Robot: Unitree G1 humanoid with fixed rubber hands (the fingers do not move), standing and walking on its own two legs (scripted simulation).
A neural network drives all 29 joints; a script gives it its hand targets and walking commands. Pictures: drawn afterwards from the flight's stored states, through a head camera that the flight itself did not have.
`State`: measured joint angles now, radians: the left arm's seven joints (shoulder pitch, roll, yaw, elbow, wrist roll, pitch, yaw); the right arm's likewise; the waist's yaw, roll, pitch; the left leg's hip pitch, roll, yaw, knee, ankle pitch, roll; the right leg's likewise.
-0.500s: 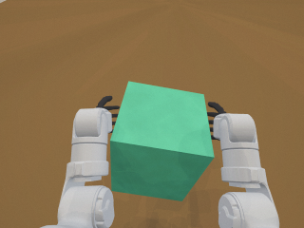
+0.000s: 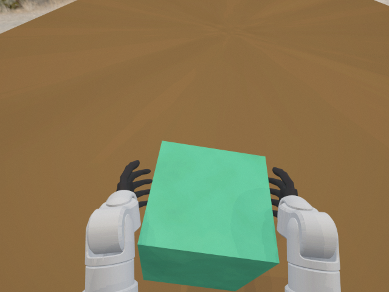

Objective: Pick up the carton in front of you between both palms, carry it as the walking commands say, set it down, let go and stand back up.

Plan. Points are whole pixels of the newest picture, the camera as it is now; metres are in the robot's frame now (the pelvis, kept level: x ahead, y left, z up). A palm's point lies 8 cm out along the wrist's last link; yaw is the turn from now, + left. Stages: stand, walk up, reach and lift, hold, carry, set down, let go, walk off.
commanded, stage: carry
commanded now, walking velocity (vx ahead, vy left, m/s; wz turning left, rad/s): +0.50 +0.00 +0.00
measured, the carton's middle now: (201, 221) +0.29 +0.01 +0.03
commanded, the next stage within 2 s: none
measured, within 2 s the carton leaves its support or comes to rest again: neither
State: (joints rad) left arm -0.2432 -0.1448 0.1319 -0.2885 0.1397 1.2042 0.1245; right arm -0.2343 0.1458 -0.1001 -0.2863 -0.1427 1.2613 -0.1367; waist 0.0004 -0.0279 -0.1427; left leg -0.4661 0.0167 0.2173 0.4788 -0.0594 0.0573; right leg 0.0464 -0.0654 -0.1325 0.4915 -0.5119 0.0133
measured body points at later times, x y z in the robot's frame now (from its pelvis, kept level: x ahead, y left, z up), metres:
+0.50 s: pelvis +0.27 -0.01 +0.01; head +0.24 -0.02 +0.46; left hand +0.56 +0.14 +0.10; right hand +0.55 -0.16 +0.08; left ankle +0.13 +0.09 -0.71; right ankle +0.37 -0.10 -0.72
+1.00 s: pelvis +0.34 +0.00 +0.01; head +0.31 +0.00 +0.46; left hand +0.61 +0.16 +0.05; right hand +0.62 -0.14 +0.05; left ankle +0.21 +0.10 -0.72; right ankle +0.37 -0.10 -0.72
